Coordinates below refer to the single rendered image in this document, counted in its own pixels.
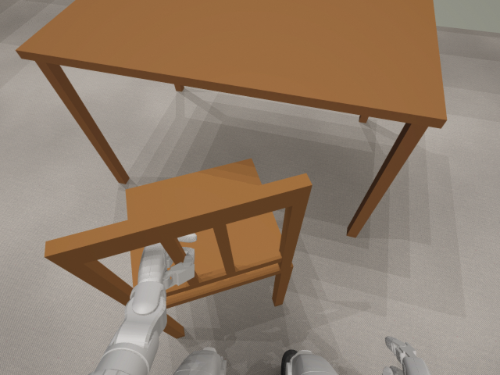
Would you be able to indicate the table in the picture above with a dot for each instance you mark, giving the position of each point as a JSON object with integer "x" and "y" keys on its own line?
{"x": 373, "y": 58}

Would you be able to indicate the robot left hand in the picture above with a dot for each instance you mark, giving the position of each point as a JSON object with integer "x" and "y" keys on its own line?
{"x": 155, "y": 261}

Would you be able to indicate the chair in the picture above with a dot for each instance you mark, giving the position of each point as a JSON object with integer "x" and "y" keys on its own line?
{"x": 230, "y": 211}

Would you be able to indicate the right robot foot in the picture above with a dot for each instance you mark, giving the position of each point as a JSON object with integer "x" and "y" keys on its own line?
{"x": 286, "y": 359}

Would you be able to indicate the right robot thigh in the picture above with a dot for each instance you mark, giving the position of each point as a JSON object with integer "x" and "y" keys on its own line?
{"x": 309, "y": 364}

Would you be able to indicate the robot right hand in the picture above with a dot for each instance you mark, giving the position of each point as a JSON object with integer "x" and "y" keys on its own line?
{"x": 406, "y": 355}

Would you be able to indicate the left robot forearm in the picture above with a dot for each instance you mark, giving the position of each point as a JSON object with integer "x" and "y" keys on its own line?
{"x": 133, "y": 348}

